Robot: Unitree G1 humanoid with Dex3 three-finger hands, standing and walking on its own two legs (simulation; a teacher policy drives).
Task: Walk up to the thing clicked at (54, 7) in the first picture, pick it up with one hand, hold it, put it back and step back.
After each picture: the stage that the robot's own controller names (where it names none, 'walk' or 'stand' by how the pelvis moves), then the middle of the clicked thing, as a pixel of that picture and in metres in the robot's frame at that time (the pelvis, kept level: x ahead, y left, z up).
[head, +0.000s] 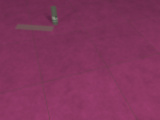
stand; (54, 15) +1.88 +0.38 -0.66
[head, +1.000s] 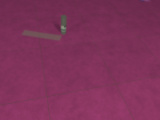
walk; (63, 25) +1.76 +0.18 -0.64
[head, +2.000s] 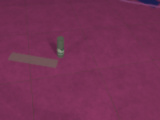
walk; (60, 47) +1.21 +0.17 -0.65
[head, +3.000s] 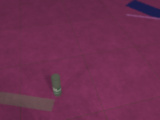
walk; (56, 85) +0.78 +0.20 -0.65
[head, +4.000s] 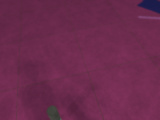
stand; (55, 117) +0.48 +0.25 -0.63
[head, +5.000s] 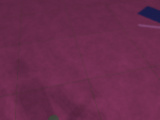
stand; out of the picture +0.43 +0.21 -0.65
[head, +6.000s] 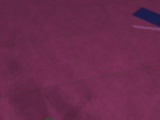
stand; out of the picture +0.42 +0.22 -0.66
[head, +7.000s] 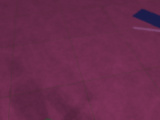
stand; out of the picture +0.41 +0.22 -0.66
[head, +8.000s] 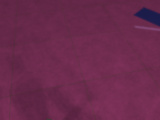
stand; out of the picture +0.40 +0.22 -0.66
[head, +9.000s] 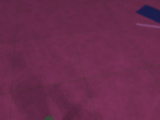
go down; out of the picture +0.41 +0.21 -0.65
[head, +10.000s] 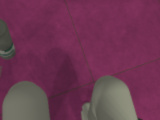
go down; (2, 42) +0.49 +0.25 -0.24
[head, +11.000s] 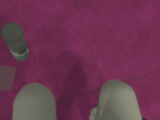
approach; (17, 45) +0.49 +0.23 -0.24
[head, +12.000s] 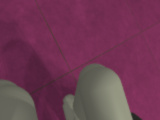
close in; out of the picture +0.47 +0.27 -0.16
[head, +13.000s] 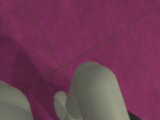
close; out of the picture +0.46 +0.29 -0.16
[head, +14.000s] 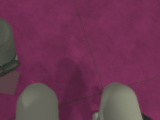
lift; (1, 52) +0.39 +0.26 -0.02
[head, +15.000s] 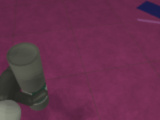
hold; (32, 82) +0.32 +0.16 +0.09
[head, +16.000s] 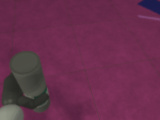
hold; (34, 86) +0.32 +0.16 +0.05
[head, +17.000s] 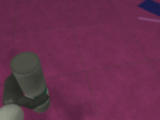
hold; (34, 87) +0.32 +0.16 +0.05
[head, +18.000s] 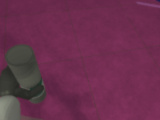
crouch; (30, 78) +0.36 +0.17 +0.01
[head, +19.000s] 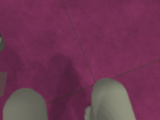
lower; out of the picture +0.50 +0.24 -0.03
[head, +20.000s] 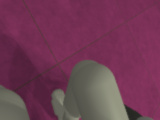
lower; out of the picture +0.46 +0.29 -0.17
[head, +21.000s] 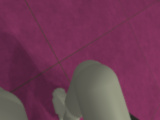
lower; out of the picture +0.46 +0.29 -0.17
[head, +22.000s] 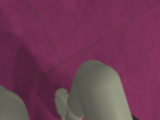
lower; out of the picture +0.46 +0.29 -0.16
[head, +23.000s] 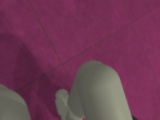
lower; out of the picture +0.46 +0.29 -0.16
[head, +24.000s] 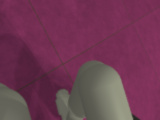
draw back; out of the picture +0.46 +0.28 -0.17
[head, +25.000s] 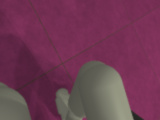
rise; out of the picture +0.45 +0.28 -0.17
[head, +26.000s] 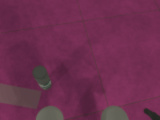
walk; (43, 79) +0.46 +0.20 -0.43
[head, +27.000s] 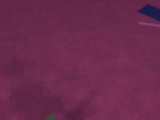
stand; out of the picture +0.42 +0.19 -0.59
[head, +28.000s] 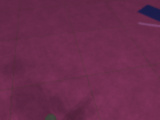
stand; out of the picture +0.42 +0.19 -0.60
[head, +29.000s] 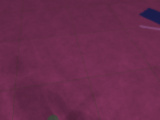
stand; out of the picture +0.42 +0.19 -0.63
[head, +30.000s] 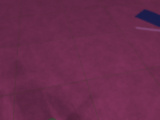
stand; out of the picture +0.42 +0.20 -0.65
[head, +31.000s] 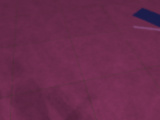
stand; out of the picture +0.40 +0.22 -0.66
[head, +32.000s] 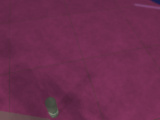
walk; (52, 108) +0.45 +0.19 -0.63
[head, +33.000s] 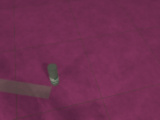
walk; (53, 75) +0.71 +0.22 -0.63
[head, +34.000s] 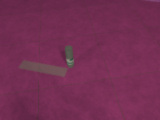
stand; (69, 57) +1.06 +0.19 -0.63
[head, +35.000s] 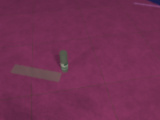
stand; (64, 61) +1.01 +0.19 -0.64
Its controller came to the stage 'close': yes
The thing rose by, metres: 0.69
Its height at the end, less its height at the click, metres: +0.00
